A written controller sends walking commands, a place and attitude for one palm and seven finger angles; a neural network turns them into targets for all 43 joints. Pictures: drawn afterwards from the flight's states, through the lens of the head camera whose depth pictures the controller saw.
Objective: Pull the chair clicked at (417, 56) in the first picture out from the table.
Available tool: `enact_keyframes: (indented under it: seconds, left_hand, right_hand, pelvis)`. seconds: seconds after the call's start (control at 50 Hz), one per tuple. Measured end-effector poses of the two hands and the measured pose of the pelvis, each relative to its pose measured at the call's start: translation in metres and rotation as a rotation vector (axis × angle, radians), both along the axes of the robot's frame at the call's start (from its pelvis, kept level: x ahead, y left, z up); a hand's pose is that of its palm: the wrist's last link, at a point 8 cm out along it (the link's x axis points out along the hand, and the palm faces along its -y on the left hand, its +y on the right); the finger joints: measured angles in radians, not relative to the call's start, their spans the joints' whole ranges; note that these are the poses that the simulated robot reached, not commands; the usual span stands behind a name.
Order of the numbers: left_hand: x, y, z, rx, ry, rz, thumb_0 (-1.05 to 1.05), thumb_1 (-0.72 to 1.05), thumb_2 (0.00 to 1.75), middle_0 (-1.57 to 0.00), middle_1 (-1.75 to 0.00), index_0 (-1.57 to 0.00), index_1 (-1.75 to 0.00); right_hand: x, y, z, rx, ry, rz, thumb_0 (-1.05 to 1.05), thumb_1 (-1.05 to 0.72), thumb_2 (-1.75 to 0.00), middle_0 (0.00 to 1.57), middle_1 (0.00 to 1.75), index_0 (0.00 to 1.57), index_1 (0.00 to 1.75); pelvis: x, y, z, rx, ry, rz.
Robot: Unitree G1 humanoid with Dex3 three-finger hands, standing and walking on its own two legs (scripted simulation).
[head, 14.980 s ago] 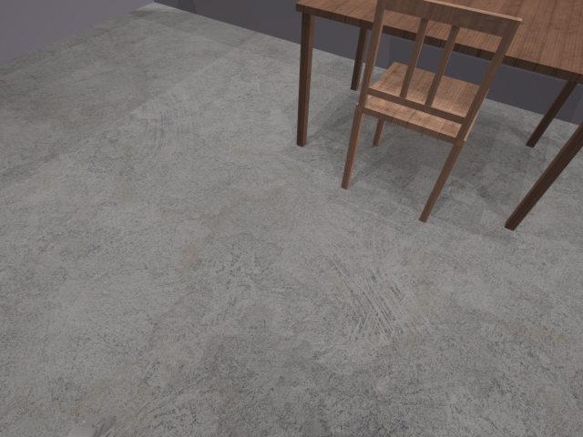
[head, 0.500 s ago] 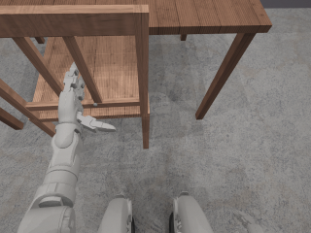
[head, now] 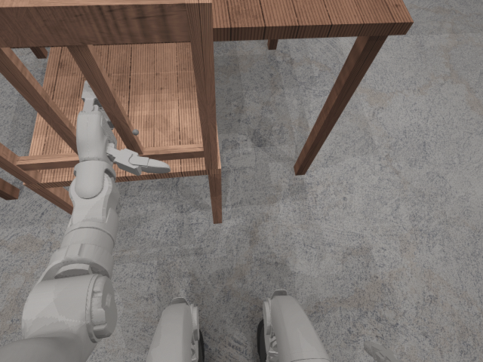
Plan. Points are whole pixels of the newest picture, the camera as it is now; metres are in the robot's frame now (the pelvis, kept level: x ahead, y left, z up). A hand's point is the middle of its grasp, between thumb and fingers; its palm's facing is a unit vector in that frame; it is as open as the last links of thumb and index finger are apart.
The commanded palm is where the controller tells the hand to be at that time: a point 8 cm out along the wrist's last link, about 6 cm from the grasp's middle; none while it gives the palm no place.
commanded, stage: push the fingers through the gap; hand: left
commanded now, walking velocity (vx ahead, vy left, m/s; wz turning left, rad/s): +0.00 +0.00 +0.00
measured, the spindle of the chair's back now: (51, 113) +0.51 +0.27 +0.04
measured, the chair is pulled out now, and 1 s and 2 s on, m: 0.00 0.00 0.02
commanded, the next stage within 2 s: hook a spindle and tug to test in 0.54 s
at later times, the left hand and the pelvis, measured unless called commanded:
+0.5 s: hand (132, 125) +0.49 +0.15 +0.03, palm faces +0.05 -1.00 -0.03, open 16.9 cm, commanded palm +0.46 +0.20 +0.03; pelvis +0.00 +0.00 +0.00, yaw -1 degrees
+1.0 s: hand (134, 124) +0.49 +0.15 +0.03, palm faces +0.06 -1.00 -0.03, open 15.4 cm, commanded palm +0.46 +0.19 +0.03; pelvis +0.01 +0.01 +0.00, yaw -1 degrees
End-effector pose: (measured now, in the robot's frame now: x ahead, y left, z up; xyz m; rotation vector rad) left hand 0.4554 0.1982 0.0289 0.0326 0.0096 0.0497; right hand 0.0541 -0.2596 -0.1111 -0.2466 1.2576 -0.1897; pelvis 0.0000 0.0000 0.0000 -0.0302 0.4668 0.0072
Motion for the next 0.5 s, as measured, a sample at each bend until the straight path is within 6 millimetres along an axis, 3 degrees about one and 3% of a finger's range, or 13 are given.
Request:
enact_keyframes:
  seconds: [0.28, 0.5]
  left_hand:
    - [0.015, 0.004, -0.001, -0.003, -0.003, 0.004, -0.01, -0.49, 0.30, -0.07, -0.08, -0.06, -0.08]
    - [0.012, 0.005, 0.001, -0.007, 0.007, -0.001, -0.01, -0.49, 0.30, -0.07, -0.08, -0.06, -0.08]
  right_hand:
    - [-0.022, -0.001, -0.003, -0.007, 0.073, -0.019, 0.01, -0.90, -0.90, 0.20, 0.30, 0.20, 0.30]
    - [-0.024, 0.004, 0.003, 0.000, 0.067, -0.027, 0.01, -0.90, -0.90, 0.20, 0.30, 0.20, 0.30]
  pelvis:
    - [-0.004, -0.001, -0.004, -0.007, 0.016, 0.000]
    - [-0.003, 0.003, 0.000, -0.010, 0.007, -0.005]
